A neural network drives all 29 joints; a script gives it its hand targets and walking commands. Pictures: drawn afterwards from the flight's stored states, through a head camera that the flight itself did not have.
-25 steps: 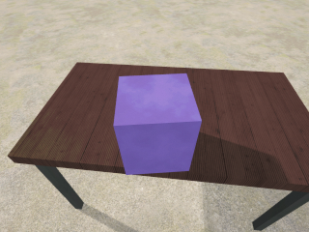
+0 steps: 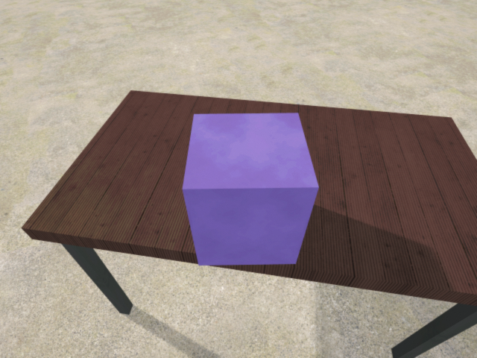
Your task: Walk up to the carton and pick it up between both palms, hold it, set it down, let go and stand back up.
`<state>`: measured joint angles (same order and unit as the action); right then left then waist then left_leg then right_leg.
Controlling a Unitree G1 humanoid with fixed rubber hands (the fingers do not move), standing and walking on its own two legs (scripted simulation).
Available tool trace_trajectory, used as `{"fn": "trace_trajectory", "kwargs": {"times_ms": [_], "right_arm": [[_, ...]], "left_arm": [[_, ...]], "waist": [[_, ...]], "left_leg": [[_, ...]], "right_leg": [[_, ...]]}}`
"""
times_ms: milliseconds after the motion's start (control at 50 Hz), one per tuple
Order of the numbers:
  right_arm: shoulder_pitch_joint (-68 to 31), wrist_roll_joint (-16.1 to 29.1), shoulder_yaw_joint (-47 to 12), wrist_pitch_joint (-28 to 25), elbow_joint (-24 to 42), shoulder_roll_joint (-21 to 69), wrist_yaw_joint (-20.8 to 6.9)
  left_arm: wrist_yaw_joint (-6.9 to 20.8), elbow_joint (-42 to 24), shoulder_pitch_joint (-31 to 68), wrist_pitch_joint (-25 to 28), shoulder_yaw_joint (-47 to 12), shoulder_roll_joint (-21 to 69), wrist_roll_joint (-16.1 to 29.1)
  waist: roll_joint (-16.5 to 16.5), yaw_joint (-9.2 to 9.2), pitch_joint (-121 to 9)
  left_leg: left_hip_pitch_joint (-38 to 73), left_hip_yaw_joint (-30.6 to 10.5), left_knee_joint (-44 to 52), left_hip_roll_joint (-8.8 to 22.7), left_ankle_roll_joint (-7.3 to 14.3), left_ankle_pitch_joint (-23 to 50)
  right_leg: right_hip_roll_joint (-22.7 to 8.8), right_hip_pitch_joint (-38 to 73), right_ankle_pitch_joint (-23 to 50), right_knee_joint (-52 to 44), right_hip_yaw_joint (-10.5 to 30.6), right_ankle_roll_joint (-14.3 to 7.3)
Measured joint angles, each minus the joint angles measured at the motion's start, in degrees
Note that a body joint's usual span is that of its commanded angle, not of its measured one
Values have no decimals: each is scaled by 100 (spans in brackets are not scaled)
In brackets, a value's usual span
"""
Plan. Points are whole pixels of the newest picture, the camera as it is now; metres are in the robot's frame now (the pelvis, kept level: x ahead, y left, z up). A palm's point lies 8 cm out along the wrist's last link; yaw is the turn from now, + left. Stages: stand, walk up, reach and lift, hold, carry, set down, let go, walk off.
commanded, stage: walk up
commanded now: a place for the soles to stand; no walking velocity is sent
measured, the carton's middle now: (246, 191) +0.45 +0.00 +0.01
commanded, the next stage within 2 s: reach and lift in 0.04 s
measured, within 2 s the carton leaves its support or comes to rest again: neither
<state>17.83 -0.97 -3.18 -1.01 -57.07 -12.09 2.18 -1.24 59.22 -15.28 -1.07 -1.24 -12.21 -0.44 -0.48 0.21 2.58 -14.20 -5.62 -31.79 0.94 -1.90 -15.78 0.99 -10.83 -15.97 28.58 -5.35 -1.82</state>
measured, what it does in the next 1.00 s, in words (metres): stands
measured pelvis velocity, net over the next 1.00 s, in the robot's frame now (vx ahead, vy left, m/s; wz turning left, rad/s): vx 0.00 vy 0.01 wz -0.05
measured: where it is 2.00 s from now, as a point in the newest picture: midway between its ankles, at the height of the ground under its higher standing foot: outside the picture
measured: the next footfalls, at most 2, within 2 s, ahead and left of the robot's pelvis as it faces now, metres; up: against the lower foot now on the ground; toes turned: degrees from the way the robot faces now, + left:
none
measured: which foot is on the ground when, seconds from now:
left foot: down 0.00-1.00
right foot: down 0.00-1.00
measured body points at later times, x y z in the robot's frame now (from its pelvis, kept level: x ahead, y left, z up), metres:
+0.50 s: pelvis -0.01 +0.00 -0.01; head +0.01 +0.00 +0.44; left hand +0.14 +0.22 -0.11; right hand +0.14 -0.25 -0.11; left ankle +0.02 +0.15 -0.73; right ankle -0.01 -0.10 -0.73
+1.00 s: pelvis +0.00 +0.01 +0.01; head -0.01 +0.02 +0.46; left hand +0.15 +0.23 -0.08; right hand +0.13 -0.22 -0.08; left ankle +0.02 +0.15 -0.73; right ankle -0.01 -0.10 -0.73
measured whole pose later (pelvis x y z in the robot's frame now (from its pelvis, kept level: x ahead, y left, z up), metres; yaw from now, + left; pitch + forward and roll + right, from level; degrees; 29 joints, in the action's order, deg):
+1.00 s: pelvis +0.00 +0.01 +0.01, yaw -3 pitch -5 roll +0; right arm 15.3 0.3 0.1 -7.2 -37.5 -11.5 -1.3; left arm -0.4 27.5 -14.3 -13.9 2.7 -8.9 1.3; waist 0.6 -0.4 3.0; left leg -5.4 3.7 -22.1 2.5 -1.3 -11.5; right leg -0.5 -5.1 -13.4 23.5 -1.7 -0.4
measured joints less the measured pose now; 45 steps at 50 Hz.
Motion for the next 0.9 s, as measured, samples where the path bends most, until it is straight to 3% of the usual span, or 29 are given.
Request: {"fn": "trace_trajectory", "kwargs": {"times_ms": [100,160,200,280,380,420,480,580,660,780,900], "right_arm": [[-61,-70,53,10,-18,13,-24],[-918,-561,685,259,25,217,-302],[-1512,-577,873,529,403,254,-458],[-2259,-68,666,776,1111,58,-576],[-2222,844,-86,704,1333,-216,-563],[-1866,906,-213,645,1328,-300,-528],[-1330,600,-117,591,1413,-380,-385],[-935,44,334,364,1798,-127,-360],[-1045,-68,446,188,2191,245,-423],[-1391,138,413,-168,1980,505,-386],[-836,346,102,-532,1755,228,-284]], "left_arm": [[13,-72,18,-155,1,-45,25],[-9,-927,481,-1504,120,-319,182],[-50,-1452,1119,-2193,204,-531,256],[-9,-2718,2053,-3102,414,-532,41],[236,-3986,1533,-3500,705,67,-300],[293,-4156,1002,-3533,692,307,-398],[333,-3934,440,-3396,595,407,-369],[265,-3150,484,-2776,770,167,-263],[57,-3257,807,-2303,775,-146,-40],[2,-3617,1120,-1879,487,-180,273],[138,-3667,544,-1615,429,253,138]], "waist": [[13,-4,-36],[245,142,144],[359,161,440],[407,-60,731],[228,96,727],[164,154,503],[112,148,246],[276,-101,329],[482,-226,514],[369,-98,485],[102,52,239]], "left_leg": [[-104,-5,-88,-9,22,-47],[-741,413,-757,107,4,-364],[-1085,532,-1173,161,-55,-261],[-1388,630,-1628,268,-51,-450],[-611,642,-1022,345,-47,-306],[-230,682,-572,319,-82,-200],[40,750,-191,279,-61,-66],[-183,841,-199,316,-48,-10],[-492,849,-270,338,-85,70],[-379,823,-129,310,-90,142],[525,856,637,206,8,335]], "right_leg": [[-29,-86,-81,92,-38,11],[-176,-872,-456,1096,30,-1],[-244,-1253,-609,1673,22,-18],[-192,-1566,-676,2056,79,-32],[-72,-728,-344,1277,86,-21],[-71,-370,-342,860,126,-6],[-94,-172,-279,591,185,13],[-54,-513,-249,744,286,-25],[-38,-863,-197,882,295,-71],[-60,-685,-85,638,263,-31],[-116,268,173,-232,293,90]]}}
